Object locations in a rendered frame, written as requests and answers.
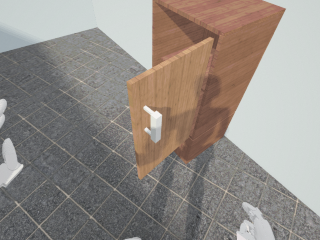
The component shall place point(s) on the left robot hand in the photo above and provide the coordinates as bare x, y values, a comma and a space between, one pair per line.
11, 167

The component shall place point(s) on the cupboard door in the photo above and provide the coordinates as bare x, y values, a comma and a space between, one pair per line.
172, 88

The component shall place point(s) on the right robot hand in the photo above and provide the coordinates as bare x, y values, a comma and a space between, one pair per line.
259, 230

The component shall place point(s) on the handle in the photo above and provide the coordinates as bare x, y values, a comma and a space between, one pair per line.
155, 124

